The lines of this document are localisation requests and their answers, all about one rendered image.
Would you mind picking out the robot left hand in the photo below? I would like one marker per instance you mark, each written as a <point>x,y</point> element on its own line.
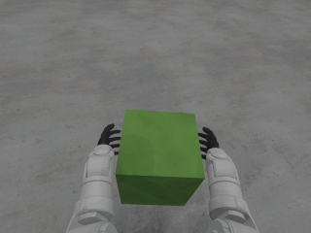
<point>105,140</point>

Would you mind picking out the robot left forearm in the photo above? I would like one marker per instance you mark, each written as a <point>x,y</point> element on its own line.
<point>96,195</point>

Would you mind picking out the right robot upper arm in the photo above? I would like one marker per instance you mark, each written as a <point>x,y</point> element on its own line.
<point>224,225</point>

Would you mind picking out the robot right hand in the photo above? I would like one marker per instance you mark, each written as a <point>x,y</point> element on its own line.
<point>210,143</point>

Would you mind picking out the left robot upper arm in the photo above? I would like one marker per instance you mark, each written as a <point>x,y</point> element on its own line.
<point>97,227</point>

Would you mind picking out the carton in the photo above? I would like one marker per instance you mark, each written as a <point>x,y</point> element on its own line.
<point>159,161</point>

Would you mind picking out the robot right forearm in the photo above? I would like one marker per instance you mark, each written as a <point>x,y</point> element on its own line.
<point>226,199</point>

